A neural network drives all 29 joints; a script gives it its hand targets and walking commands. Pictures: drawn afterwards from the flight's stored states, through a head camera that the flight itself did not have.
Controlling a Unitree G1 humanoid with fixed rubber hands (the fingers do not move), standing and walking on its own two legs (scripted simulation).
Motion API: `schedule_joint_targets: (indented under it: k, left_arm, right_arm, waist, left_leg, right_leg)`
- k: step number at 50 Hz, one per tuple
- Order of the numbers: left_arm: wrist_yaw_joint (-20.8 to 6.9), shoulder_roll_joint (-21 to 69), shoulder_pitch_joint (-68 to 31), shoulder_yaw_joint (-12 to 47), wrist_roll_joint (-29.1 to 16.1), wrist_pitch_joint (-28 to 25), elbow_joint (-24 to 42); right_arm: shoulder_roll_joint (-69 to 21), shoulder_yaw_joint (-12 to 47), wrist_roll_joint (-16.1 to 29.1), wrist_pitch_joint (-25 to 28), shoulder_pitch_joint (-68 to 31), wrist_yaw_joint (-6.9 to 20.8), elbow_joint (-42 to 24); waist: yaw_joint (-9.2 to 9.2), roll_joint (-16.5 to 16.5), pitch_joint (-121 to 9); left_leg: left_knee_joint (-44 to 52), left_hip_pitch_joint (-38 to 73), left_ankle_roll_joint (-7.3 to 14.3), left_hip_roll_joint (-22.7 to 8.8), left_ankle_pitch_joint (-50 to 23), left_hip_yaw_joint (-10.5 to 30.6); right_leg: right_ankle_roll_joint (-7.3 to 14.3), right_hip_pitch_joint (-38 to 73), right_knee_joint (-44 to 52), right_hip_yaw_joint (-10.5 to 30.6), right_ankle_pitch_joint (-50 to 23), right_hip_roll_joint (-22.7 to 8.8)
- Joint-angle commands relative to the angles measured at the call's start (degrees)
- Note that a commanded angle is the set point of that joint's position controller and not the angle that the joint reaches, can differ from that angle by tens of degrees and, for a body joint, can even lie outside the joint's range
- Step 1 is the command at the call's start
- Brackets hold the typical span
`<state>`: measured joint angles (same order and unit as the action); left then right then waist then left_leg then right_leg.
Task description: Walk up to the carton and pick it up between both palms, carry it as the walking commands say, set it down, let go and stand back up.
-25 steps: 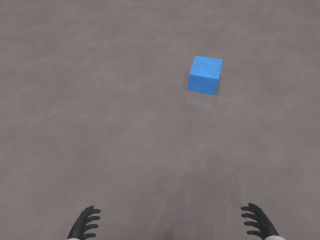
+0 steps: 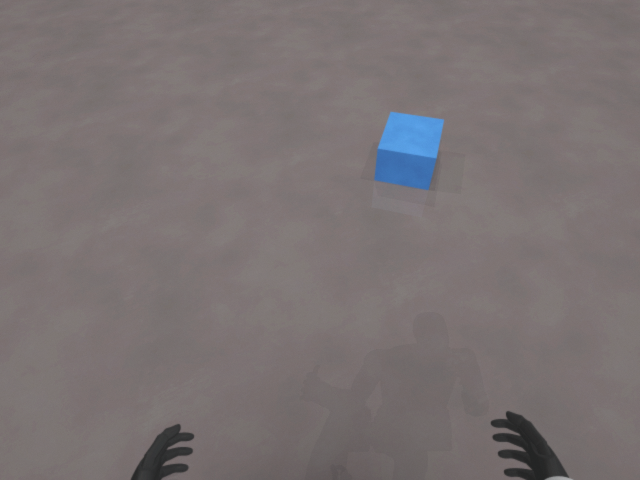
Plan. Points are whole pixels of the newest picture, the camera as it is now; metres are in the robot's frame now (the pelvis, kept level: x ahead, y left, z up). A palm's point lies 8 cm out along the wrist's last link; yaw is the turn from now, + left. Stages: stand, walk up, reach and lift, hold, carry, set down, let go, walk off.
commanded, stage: stand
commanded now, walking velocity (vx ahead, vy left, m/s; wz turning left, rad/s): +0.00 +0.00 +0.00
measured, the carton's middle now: (409, 149) +1.55 -0.37 -0.66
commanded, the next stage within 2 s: walk up in 0.52 s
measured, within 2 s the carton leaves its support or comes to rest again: neither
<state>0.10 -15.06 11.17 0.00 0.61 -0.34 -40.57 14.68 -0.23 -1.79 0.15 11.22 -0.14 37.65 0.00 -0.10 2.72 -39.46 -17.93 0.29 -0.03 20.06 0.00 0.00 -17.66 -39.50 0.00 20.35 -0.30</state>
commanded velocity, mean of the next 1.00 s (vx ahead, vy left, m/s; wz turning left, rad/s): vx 0.00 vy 0.00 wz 0.00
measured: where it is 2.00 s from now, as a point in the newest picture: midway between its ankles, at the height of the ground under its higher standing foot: (382, 428)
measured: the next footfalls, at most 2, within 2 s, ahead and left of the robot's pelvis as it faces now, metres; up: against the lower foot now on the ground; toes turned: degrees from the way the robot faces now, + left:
right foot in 1.04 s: +0.18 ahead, -0.21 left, +0.00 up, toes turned -4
left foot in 1.36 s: +0.24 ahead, +0.05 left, +0.00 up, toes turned -3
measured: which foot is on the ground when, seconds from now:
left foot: down 0.00-1.00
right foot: down 0.00-0.76, up 0.78-1.00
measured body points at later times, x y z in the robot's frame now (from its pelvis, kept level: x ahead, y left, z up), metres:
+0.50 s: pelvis -0.01 +0.00 +0.00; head +0.00 +0.00 +0.45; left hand +0.13 +0.26 -0.11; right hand +0.13 -0.26 -0.10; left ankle +0.01 +0.12 -0.72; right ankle +0.01 -0.12 -0.72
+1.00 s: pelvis +0.03 -0.05 +0.01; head +0.05 -0.06 +0.46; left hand +0.16 +0.25 -0.09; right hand +0.09 -0.36 -0.10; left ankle +0.01 +0.12 -0.72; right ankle +0.12 -0.20 -0.69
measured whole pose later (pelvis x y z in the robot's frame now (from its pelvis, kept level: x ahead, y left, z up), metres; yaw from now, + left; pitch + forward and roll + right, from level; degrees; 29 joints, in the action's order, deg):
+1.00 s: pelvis +0.03 -0.05 +0.01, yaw -2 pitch +1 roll +1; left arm -5.8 -23.5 12.6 -0.5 0.8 -2.2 -44.4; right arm 21.6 -2.7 -2.3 5.2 21.3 1.0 42.8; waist 0.0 0.3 0.2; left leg -33.6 -14.9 2.2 -3.8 20.9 0.0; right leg 0.1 -32.1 -45.9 0.1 17.0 -4.6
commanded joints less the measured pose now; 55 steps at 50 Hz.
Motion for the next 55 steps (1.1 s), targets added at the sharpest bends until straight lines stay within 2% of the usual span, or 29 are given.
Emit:
schedule_joint_targets:
  k: [1,2,5,9,11,13,16,20,22,23,24,28,35,36,37,38,39,40,41,44,47,48,49,50,51,52,53,54,55]
  left_arm:
    - [0.29,-15.32,-3.75,-5.64,1.36,-2.69,2.71]
    - [0.24,-14.29,-2.69,-5.2,1.44,-3.04,3.47]
    - [0.35,-13.57,-3.38,-4.3,1.11,-3.25,2.44]
    - [0.53,-15.52,-3.66,-5.3,1.05,-2.73,1.7]
    - [0.36,-14.23,-4.4,-4.85,1.37,-2.98,2.58]
    - [0.46,-14.89,-3.27,-4.94,0.91,-2.82,1.91]
    - [0.51,-15.5,-4.56,-4.88,1.4,-2.79,1.38]
    - [0.13,-14.32,-5.17,-4.56,0.81,-2.63,1.17]
    - [0.26,-14.21,-3.44,-4.92,0.82,-2.92,0.23]
    - [0.35,-15.08,-3.84,-4.61,0.91,-3.08,1.06]
    - [0.23,-14.26,-3.37,-4.52,0.91,-2.93,-0.17]
    - [0.47,-15.08,-4.3,-4.31,1.0,-2.96,-0.24]
    - [0.56,-15.25,-5.3,-4.31,0.52,-3.23,-1.15]
    - [-2.04,-21.46,0.09,-7.68,1.84,-3.87,2.69]
    - [-3.0,-20.54,-3.63,-7.53,1.85,-3.53,3.39]
    - [-3.75,-17.69,-6.94,-6.78,2.24,-3.62,4.8]
    - [-3.6,-17.16,-8.21,-6.09,2.58,-3.79,6.07]
    - [-3.55,-18.78,-9.71,-6.36,2.86,-4.12,6.63]
    - [-3.83,-19.08,-7.16,-6.58,2.22,-4.46,4.68]
    - [-5.06,-18.81,-3.29,-6.23,1.96,-5.0,2.4]
    - [-6.58,-19.58,-3.31,-5.92,1.35,-4.53,2.89]
    - [-6.4,-19.53,1.17,-6.93,1.21,-4.49,1.52]
    - [-6.21,-19.5,5.37,-6.93,1.18,-4.68,-0.98]
    - [-5.77,-20.27,10.54,-8.43,1.0,-5.07,-3.98]
    - [-4.32,-22.87,18.51,-8.85,1.95,-5.69,-5.43]
    - [-3.15,-28.33,22.83,-9.88,2.4,-5.92,-6.2]
    - [-2.86,-30.28,18.19,-9.82,1.3,-6.47,-3.15]
    - [-2.88,-30.46,11.48,-9.53,0.22,-6.05,-0.69]
    - [-2.96,-28.65,7.15,-9.55,0.13,-5.99,1.02]
  right_arm:
    - [13.5,-4.78,0.22,3.46,-3.18,-0.42,-1.85]
    - [14.98,-5.07,0.43,3.58,-4.02,-0.52,-2.2]
    - [14.39,-5.14,0.88,3.31,-2.23,-0.64,-1.33]
    - [15.21,-5.11,0.22,3.34,-4.93,-0.65,-1.07]
    - [14.03,-4.91,0.48,3.38,-4.52,-0.64,-0.89]
    - [15.31,-5.38,0.5,2.97,-4.5,-0.32,-0.25]
    - [14.64,-4.8,0.51,3.0,-4.61,-0.22,0.23]
    - [14.94,-4.68,0.25,2.97,-4.55,-0.4,0.52]
    - [14.51,-4.64,0.2,3.09,-4.2,-0.6,1.39]
    - [14.12,-4.62,0.41,3.21,-4.45,-0.37,0.81]
    - [14.7,-4.63,0.36,3.58,-4.06,-0.54,1.8]
    - [14.08,-4.26,0.68,3.54,-4.42,-0.38,2.46]
    - [14.41,-4.39,0.84,2.96,-4.26,-0.5,3.17]
    - [21.95,-7.8,-0.54,5.14,3.1,0.93,1.97]
    - [24.04,-8.75,-1.26,5.69,4.74,1.01,3.37]
    - [25.56,-9.86,-1.05,6.11,9.44,1.19,3.36]
    - [25.1,-10.2,-0.64,7.07,10.76,0.99,3.47]
    - [25.52,-10.28,0.08,7.78,11.28,0.64,2.29]
    - [25.4,-10.14,0.39,8.11,10.55,0.51,2.54]
    - [22.86,-9.14,-0.32,8.15,9.29,0.84,2.24]
    - [25.2,-9.92,-0.48,7.76,2.62,1.7,0.42]
    - [25.17,-9.29,-0.72,7.52,-0.69,1.88,-0.33]
    - [24.45,-8.77,-0.63,7.24,-1.8,2.1,-0.93]
    - [22.74,-8.48,-0.91,6.88,-0.54,2.32,0.43]
    - [19.03,-7.02,-0.88,6.5,2.62,2.29,0.34]
    - [13.59,-5.23,-0.68,6.17,2.54,2.35,-1.56]
    - [17.63,-5.87,0.73,6.18,-1.24,2.05,-3.69]
    - [22.49,-6.83,0.84,5.64,-2.7,1.92,-2.08]
    - [23.66,-7.23,1.12,5.66,1.89,2.51,-0.07]
  waist:
    - [0.31,0.61,-3.31]
    - [0.0,-2.48,-5.61]
    - [-0.06,2.36,-4.61]
    - [-0.13,-1.27,-3.66]
    - [-0.35,0.83,-1.37]
    - [0.29,-0.87,-3.91]
    - [-0.01,2.33,-0.75]
    - [-0.02,-0.29,-0.23]
    - [-0.42,0.07,-4.15]
    - [-0.24,1.65,-4.6]
    - [-0.28,-0.65,-4.59]
    - [0.23,-0.43,-4.59]
    - [0.42,1.22,-2.2]
    - [1.5,3.52,-11.4]
    - [3.71,-0.3,-4.2]
    - [6.25,-7.02,0.96]
    - [7.63,-10.77,3.99]
    - [7.98,-2.38,5.17]
    - [5.48,-1.56,1.85]
    - [5.09,-5.43,-4.64]
    - [2.56,-10.43,-2.84]
    - [-0.25,-12.53,-4.17]
    - [-2.7,-11.49,-4.71]
    - [-5.62,-0.85,-7.12]
    - [-8.17,11.92,-13.65]
    - [-9.67,24.66,-8.83]
    - [-7.49,18.05,-1.32]
    - [-4.67,5.89,1.31]
    - [-2.05,4.9,4.64]
  left_leg:
    - [7.26,0.89,3.75,-4.26,-8.72,4.79]
    - [6.58,1.87,3.85,-4.71,-9.99,5.46]
    - [5.46,2.02,4.06,-4.3,-11.55,5.03]
    - [7.2,0.83,4.15,-4.25,-9.83,5.17]
    - [7.35,-1.72,4.07,-4.34,-7.9,6.23]
    - [6.93,0.32,3.68,-4.1,-6.02,5.27]
    - [7.06,-0.28,4.42,-4.17,-4.69,5.34]
    - [8.65,0.08,4.12,-4.49,-4.24,6.44]
    - [8.6,1.37,4.52,-5.74,-6.91,6.48]
    - [8.29,0.83,4.02,-4.93,-7.54,6.52]
    - [8.12,2.64,3.67,-4.87,-8.67,5.14]
    - [7.94,4.0,3.93,-5.39,-11.67,6.44]
    - [7.39,1.97,4.29,-4.82,-8.76,6.3]
    - [8.18,8.9,7.37,-5.29,17.61,7.95]
    - [13.27,13.17,9.36,-7.22,29.86,13.89]
    - [20.62,17.83,13.08,-14.86,36.03,25.05]
    - [27.19,20.59,15.86,-22.59,35.04,32.88]
    - [27.52,20.01,16.06,-25.22,27.83,35.07]
    - [26.59,23.63,16.71,-24.77,25.31,32.2]
    - [22.24,22.2,12.49,-16.7,7.83,16.3]
    - [24.6,6.67,11.49,-15.84,14.26,9.66]
    - [22.72,1.14,10.59,-14.72,16.73,6.23]
    - [17.51,-3.05,9.86,-12.22,15.93,2.47]
    - [6.74,-5.47,8.21,-9.87,12.52,-0.2]
    - [-13.96,-9.83,7.38,-5.73,3.2,-4.96]
    - [-30.68,-30.48,4.46,0.68,12.18,-4.39]
    - [-35.2,-36.82,4.09,-1.58,8.94,0.06]
    - [-34.61,-33.06,3.39,-3.95,4.55,4.5]
    - [-30.62,-30.41,1.83,-5.56,2.6,3.95]
  right_leg:
    - [4.05,-0.54,7.05,6.08,-7.96,-4.34]
    - [4.01,0.13,7.01,5.96,-8.19,-4.09]
    - [4.41,-0.26,7.91,6.38,-9.04,-5.02]
    - [3.56,0.37,7.23,5.05,-8.46,-3.9]
    - [4.43,0.19,8.01,6.44,-8.02,-4.3]
    - [3.97,-0.16,8.41,5.49,-6.86,-4.3]
    - [4.08,-1.93,10.31,7.23,-5.45,-4.87]
    - [4.49,-3.09,11.0,8.19,-0.51,-4.54]
    - [3.82,1.23,9.53,6.32,-7.11,-3.91]
    - [4.08,2.07,8.97,6.32,-7.3,-4.84]
    - [4.02,0.73,9.43,7.09,-7.41,-5.12]
    - [4.63,-0.33,8.8,6.47,-9.4,-4.89]
    - [4.96,-0.94,11.21,9.05,-7.36,-6.04]
    - [7.24,-4.5,9.48,12.59,16.21,-4.71]
    - [5.22,-20.59,5.32,11.33,24.46,-2.83]
    - [3.04,-31.6,-6.03,4.85,17.07,-0.5]
    - [2.73,-39.59,-16.55,2.34,8.71,-1.6]
    - [2.12,-41.1,-20.09,6.98,5.67,-3.7]
    - [1.74,-40.15,-21.3,7.39,3.78,-4.68]
    - [0.43,-29.32,-11.37,3.43,1.42,-4.91]
    - [0.94,-16.98,-3.88,-0.93,-3.34,-5.83]
    - [1.59,-8.56,-0.31,-1.9,-5.73,-5.19]
    - [1.44,-0.39,4.07,-4.14,-7.42,-3.71]
    - [0.84,8.2,6.16,-5.31,-6.3,-0.34]
    - [1.85,20.19,9.83,-3.49,1.34,0.93]
    - [6.29,22.2,17.96,22.61,23.6,-10.32]
    - [11.92,15.41,31.11,43.47,35.67,-19.19]
    - [13.04,7.68,33.67,46.07,43.07,-21.11]
    - [13.52,4.43,31.13,39.61,35.17,-18.65]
